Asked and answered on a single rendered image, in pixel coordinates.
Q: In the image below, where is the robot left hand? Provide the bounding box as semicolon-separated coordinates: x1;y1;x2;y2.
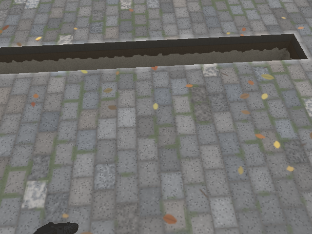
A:
33;222;79;234

